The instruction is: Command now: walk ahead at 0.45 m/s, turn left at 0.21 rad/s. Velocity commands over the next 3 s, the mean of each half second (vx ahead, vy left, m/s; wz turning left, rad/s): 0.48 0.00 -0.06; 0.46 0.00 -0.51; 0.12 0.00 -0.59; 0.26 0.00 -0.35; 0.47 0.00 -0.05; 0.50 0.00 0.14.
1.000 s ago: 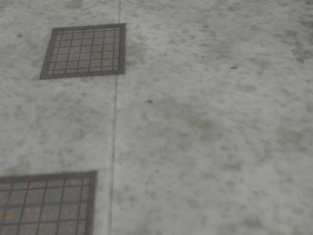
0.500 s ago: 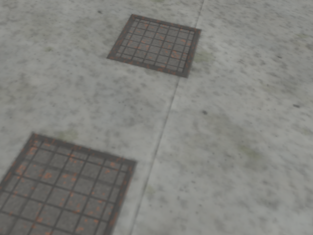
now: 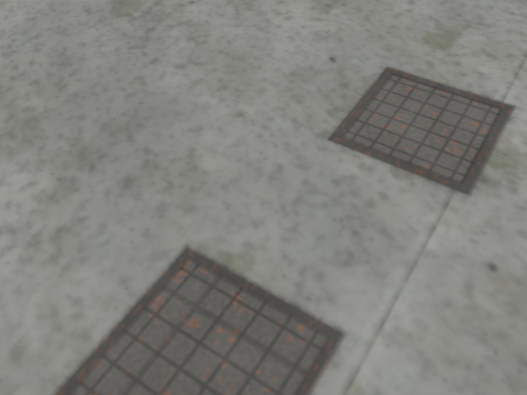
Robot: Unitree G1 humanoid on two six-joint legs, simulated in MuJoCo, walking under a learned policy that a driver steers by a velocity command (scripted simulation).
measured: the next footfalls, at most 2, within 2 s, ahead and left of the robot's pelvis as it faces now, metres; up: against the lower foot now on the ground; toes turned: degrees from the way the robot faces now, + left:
left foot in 0.16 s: +0.25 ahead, +0.16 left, +0.00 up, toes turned +3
right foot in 0.72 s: +0.55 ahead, -0.09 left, +0.00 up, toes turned -15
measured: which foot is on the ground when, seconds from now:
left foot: up 0.00-0.14, down 0.16-0.74, up 0.76-1.00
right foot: down 0.00-0.18, up 0.20-0.70, down 0.72-1.00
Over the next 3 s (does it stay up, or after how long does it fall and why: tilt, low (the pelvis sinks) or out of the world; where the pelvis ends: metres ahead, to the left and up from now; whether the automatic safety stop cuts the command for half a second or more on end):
stays up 1.11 -0.54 0.00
